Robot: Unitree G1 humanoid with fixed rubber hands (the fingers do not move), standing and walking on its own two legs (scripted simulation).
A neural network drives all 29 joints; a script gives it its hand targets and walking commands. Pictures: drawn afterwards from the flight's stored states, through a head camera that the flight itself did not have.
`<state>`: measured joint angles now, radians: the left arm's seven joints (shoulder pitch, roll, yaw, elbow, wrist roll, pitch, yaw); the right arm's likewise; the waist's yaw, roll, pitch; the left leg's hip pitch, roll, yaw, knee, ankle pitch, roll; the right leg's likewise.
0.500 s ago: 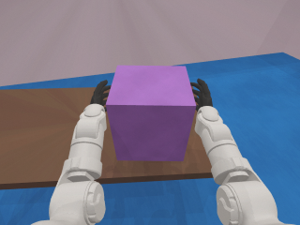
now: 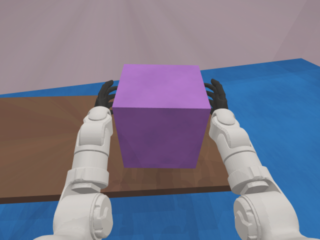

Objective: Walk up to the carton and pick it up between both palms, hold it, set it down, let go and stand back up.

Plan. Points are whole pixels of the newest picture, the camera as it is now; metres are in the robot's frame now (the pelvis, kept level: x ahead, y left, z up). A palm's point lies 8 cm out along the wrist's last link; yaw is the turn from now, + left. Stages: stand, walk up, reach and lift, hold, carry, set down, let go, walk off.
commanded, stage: hold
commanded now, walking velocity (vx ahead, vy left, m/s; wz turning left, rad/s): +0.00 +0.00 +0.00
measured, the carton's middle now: (160, 117) +0.41 +0.02 +0.15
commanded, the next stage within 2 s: none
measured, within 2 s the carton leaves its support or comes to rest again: neither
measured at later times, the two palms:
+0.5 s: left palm (100, 108) +0.37 +0.17 +0.20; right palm (220, 107) +0.38 -0.12 +0.21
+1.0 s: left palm (101, 107) +0.37 +0.17 +0.21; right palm (221, 106) +0.38 -0.12 +0.21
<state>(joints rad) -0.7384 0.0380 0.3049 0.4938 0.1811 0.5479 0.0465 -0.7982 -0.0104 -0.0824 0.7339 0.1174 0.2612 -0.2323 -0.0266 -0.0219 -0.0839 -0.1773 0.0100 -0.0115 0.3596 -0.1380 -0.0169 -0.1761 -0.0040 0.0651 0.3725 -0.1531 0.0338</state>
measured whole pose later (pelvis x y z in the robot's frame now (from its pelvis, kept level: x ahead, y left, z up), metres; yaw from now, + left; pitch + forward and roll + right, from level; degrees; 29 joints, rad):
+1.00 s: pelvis +0.00 +0.00 +0.00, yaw +0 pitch -3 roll +0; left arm -0.73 0.04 0.30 0.41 0.19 0.65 0.03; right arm -0.80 -0.02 -0.06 0.64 0.15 0.39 -0.25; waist -0.03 -0.02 -0.10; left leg -0.17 0.01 -0.01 0.36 -0.14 -0.02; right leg -0.17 0.00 0.07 0.37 -0.15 0.03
